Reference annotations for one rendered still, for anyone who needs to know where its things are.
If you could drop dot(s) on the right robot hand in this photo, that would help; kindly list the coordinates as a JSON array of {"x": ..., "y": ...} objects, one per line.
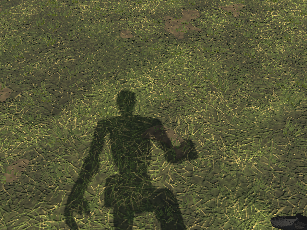
[{"x": 298, "y": 222}]

